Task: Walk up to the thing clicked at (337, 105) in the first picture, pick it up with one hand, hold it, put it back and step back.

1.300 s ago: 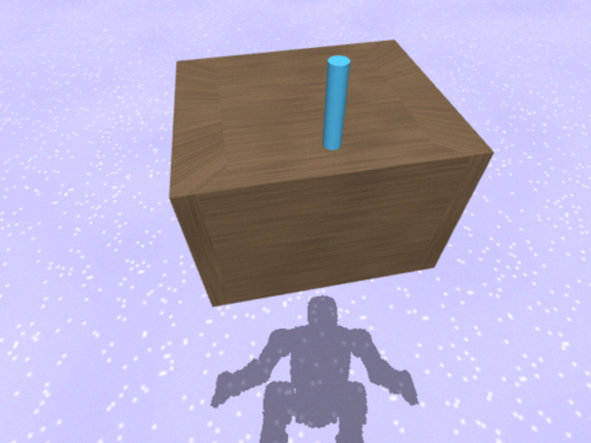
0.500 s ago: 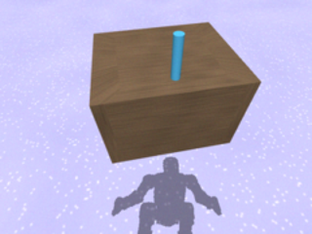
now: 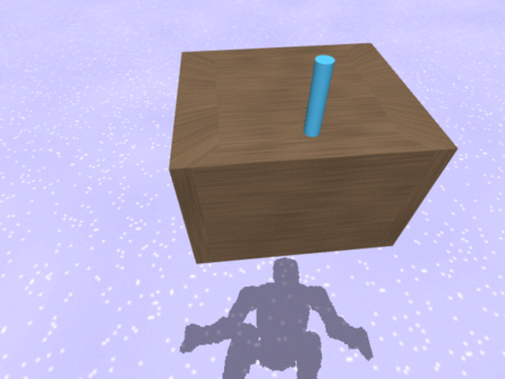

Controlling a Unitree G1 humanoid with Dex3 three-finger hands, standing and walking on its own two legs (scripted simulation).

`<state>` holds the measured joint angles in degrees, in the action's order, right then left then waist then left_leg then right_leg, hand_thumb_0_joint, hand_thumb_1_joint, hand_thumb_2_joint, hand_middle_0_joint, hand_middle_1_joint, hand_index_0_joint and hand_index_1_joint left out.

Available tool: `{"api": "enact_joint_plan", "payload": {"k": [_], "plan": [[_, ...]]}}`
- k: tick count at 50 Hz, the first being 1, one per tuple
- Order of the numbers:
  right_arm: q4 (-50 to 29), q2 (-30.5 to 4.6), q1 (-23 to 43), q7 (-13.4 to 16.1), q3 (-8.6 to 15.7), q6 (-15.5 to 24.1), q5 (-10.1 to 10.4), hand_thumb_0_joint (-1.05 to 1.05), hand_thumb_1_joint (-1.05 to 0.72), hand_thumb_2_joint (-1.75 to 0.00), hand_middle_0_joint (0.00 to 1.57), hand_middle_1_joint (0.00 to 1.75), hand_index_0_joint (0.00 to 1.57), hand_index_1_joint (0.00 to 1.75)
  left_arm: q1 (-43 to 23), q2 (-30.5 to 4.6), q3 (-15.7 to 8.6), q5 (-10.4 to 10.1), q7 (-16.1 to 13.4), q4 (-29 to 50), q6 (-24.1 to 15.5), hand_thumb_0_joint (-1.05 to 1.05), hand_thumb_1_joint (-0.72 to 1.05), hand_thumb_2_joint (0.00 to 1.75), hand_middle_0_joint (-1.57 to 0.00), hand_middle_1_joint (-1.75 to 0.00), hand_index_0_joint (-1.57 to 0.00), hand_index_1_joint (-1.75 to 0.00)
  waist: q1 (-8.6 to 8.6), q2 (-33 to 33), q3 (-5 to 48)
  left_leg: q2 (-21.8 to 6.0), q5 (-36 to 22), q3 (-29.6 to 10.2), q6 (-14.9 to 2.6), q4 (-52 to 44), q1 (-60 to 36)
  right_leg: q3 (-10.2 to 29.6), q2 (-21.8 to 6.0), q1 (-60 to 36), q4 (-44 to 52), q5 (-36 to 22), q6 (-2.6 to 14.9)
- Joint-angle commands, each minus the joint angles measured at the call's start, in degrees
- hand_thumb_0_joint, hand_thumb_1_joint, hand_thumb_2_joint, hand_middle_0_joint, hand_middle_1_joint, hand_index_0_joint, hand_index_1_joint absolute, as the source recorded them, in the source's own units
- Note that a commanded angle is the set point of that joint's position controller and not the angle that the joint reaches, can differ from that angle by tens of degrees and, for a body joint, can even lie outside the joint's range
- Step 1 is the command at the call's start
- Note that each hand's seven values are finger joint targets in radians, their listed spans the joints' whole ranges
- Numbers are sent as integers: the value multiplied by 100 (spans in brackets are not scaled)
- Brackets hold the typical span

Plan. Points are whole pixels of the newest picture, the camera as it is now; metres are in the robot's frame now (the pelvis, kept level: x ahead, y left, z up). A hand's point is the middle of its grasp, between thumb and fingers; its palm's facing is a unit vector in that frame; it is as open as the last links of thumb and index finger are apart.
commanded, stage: walk up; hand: right
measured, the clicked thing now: (317, 99) +0.88 -0.15 -0.05
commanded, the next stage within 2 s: none
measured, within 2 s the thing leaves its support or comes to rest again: neither
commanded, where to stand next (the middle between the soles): +0.42 +0.02 m, yaw +6 degrees
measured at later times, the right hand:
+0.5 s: hand (399, 359) +0.20 -0.25 -0.17, palm faces -0.08 +0.93 -0.36, open 7.4 cm
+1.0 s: hand (368, 244) +0.42 -0.23 -0.13, palm faces -0.12 +0.88 -0.46, open 7.4 cm
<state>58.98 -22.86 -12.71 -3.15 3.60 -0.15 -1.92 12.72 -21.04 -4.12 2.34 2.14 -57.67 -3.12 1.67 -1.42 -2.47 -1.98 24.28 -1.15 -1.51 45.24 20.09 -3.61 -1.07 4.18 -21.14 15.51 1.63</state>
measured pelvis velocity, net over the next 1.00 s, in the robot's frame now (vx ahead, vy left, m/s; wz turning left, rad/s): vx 0.33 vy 0.04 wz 0.10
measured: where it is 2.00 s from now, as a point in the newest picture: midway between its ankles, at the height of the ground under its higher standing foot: (255, 338)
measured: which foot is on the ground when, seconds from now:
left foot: up 0.00-0.08, down 0.10-0.50, up 0.52-0.78, down 0.80-1.00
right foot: down 0.00-0.12, up 0.14-0.46, down 0.48-0.80, up 0.82-1.00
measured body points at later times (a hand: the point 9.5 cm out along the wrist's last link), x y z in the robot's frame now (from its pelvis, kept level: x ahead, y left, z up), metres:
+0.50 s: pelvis +0.16 +0.02 -0.02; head +0.17 +0.01 +0.43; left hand +0.22 +0.36 -0.12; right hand +0.20 -0.30 -0.14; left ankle +0.10 +0.17 -0.74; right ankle +0.26 -0.10 -0.74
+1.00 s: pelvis +0.33 +0.04 -0.02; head +0.35 +0.07 +0.43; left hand +0.34 +0.37 -0.15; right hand +0.43 -0.27 -0.10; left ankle +0.34 +0.17 -0.74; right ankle +0.37 -0.10 -0.70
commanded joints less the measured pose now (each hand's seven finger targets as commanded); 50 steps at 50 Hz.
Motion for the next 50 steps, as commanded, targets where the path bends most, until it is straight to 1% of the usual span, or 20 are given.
{"api": "enact_joint_plan", "payload": {"k": [1, 3, 5, 6, 7, 8, 13, 19, 23, 24, 25, 26, 30, 35, 38, 39, 41, 42, 45, 50], "plan": [[-815, -1012, 141, -114, 351, 283, 19, 0, -90, -90, 20, 30, 20, 30, -635, -1769, -417, 49, -43, 834, -161, 0, 90, 90, -20, -30, -20, -30, -186, 1082, -311, -443, -249, -111, 51, -733, 150, 1020, -1536, 473, 963, 900, 978], [-665, -987, -539, -99, 458, 306, 1, 0, -90, -90, 20, 30, 20, 30, -768, -1693, -391, -8, 0, 913, -104, 0, 90, 90, -20, -30, -20, -30, -533, 792, -84, -66, -1436, 471, 140, -1489, -1082, 233, -1085, 1154, 2, 699, 674], [-446, -1286, -1404, 13, 660, 341, -67, 0, -90, -90, 20, 30, 20, 30, -210, -1243, -262, -16, 44, 936, -6, 0, 90, 90, -20, -30, -20, -30, -792, -438, 423, 268, -798, 447, -28, -1541, -2778, -277, -590, 2240, -2172, 454, 459], [-542, -1781, -1723, 83, 750, 381, -127, 0, -90, -90, 20, 30, 20, 30, -32, -833, -154, -92, 54, 1049, 16, 0, 90, 90, -20, -30, -20, -30, -884, -1857, 387, -1047, 1073, -2043, -641, -2638, -2892, -465, 93, 3354, -4012, 1710, 187], [-831, -2197, -1421, 64, 771, 421, -24, 0, -90, -90, 20, 30, 20, 30, -220, -1215, -241, -102, 16, 1113, 33, 0, 90, 90, -20, -30, -20, -30, -834, -1354, 289, -1972, 2384, -4208, -1357, -3624, -1925, 535, 142, 3334, -4513, 2148, 203], [-949, -2239, -1036, 81, 777, 423, 94, 0, -90, -90, 20, 30, 20, 30, -393, -1571, -259, -113, -3, 1108, 32, 0, 90, 90, -20, -30, -20, -30, -643, -656, -208, -2173, 2572, -4230, -1590, -3703, -1284, 972, -241, 3341, -4658, 1864, 222], [-1200, -1597, -654, 158, 478, 548, 109, 0, -90, -90, 20, 30, 20, 30, 422, -1521, -288, -112, 115, 744, 81, 0, 90, 90, -20, -30, -20, -30, -201, -607, -293, -1272, 361, -1739, -1082, -3252, -710, 571, -555, 2527, -3426, 605, 5], [-1487, -1670, -553, 166, 467, 597, 126, 0, -90, -90, 20, 30, 20, 30, 135, -1421, -353, -97, 239, 1068, 16, 0, 90, 90, -20, -30, -20, -30, -158, -619, -322, -1147, -75, -1040, -1011, -2932, -166, 291, -408, 1573, -1856, -12, 13], [-1634, -1287, -455, 168, 310, 513, 104, 0, -90, -90, 20, 30, 20, 30, 1158, -1502, -518, -65, 133, 849, -78, 0, 90, 90, -20, -30, -20, -30, 417, 341, 191, -555, -765, -333, -598, -854, 758, -72, 98, -608, -985, -15, 75], [-1695, -960, -643, 178, 182, 509, 136, 0, -90, -90, 20, 30, 20, 30, 1599, -1884, -648, -8, 58, 852, -132, 0, 90, 90, -20, -30, -20, -30, 654, 1620, 226, 55, -406, 150, -362, 926, 1557, 1285, -698, -1090, -119, 1393, 358], [-1794, -836, -773, 220, 119, 505, 167, 0, -90, -90, 20, 30, 20, 30, 1551, -2245, -659, -47, 14, 1066, -200, 0, 90, 90, -20, -30, -20, -30, 498, 1993, 107, 673, 718, 168, -107, 2051, 2385, 4006, -2287, -889, 983, 2302, 1001], [-1677, -1406, -581, 282, 288, 472, 102, 0, -90, -90, 20, 30, 20, 30, 1057, -2242, -594, -114, 34, 1200, -173, 0, 90, 90, -20, -30, -20, -30, 302, 1071, -200, 135, 785, -481, -81, 2357, 2101, 4371, -2650, 26, 978, 2593, 1591], [-1298, -1277, -995, 167, 261, 524, 205, 0, -90, -90, 20, 30, 20, 30, 508, -1777, -432, -155, -5, 1340, -175, 0, 90, 90, -20, -30, -20, -30, -53, 1193, -401, -220, -17, -252, -9, 1158, 1177, 1773, -1583, 925, 588, 665, 1235], [-1449, -1072, -764, 47, 299, 551, 130, 0, -90, -90, 20, 30, 20, 30, 451, -1791, -392, -91, 50, 1571, -165, 0, 90, 90, -20, -30, -20, -30, -25, 1286, -50, -75, -718, 390, 56, -488, 61, 987, -1382, 1284, 89, -121, 1137], [-1243, -1145, -1312, 140, 410, 642, 94, 0, -90, -90, 20, 30, 20, 30, 370, -1516, -236, -131, 86, 1690, -48, 0, 90, 90, -20, -30, -20, -30, -398, 501, 245, 325, -1440, 787, 54, -1256, -1550, 471, -986, 2107, -1045, 451, 795], [-1214, -1345, -1518, 213, 480, 664, 66, 0, -90, -90, 20, 30, 20, 30, 454, -1280, -138, -144, 70, 1718, -12, 0, 90, 90, -20, -30, -20, -30, -557, 0, 342, 163, -920, 354, -79, -1518, -2143, 299, -773, 2618, -1892, 570, 644], [-1516, -2251, -1625, 314, 654, 713, 70, 0, -90, -90, 20, 30, 20, 30, 807, -1254, -130, -158, -17, 1667, 83, 0, 90, 90, -20, -30, -20, -30, -591, -981, 320, -2385, 869, -3837, -1191, -3071, -1912, 544, 29, 3718, -4326, 1680, 155], [-1548, -2199, -1311, 311, 648, 685, 197, 0, -90, -90, 20, 30, 20, 30, 678, -1679, -207, -146, -69, 1570, 122, 0, 90, 90, -20, -30, -20, -30, -493, -363, 46, -2450, 618, -3689, -1511, -2989, -1508, 869, -226, 3658, -4672, 1598, 187], [-1594, -1701, -964, 394, 438, 712, 171, 0, -90, -90, 20, 30, 20, 30, 889, -1559, -230, -194, -79, 1289, 112, 0, 90, 90, -20, -30, -20, -30, -207, -461, -153, -1683, -2057, -1758, -1103, -2422, -1202, 922, -499, 3282, -4245, 930, 125], [-1673, -1499, -624, 448, 272, 654, 114, 0, -90, -90, 20, 30, 20, 30, 727, -1164, -168, -227, -48, 1225, 192, 0, 90, 90, -20, -30, -20, -30, -84, -959, 57, -1310, -4936, -303, -1012, -1728, -426, 346, -438, 1914, -2798, 413, 5]]}}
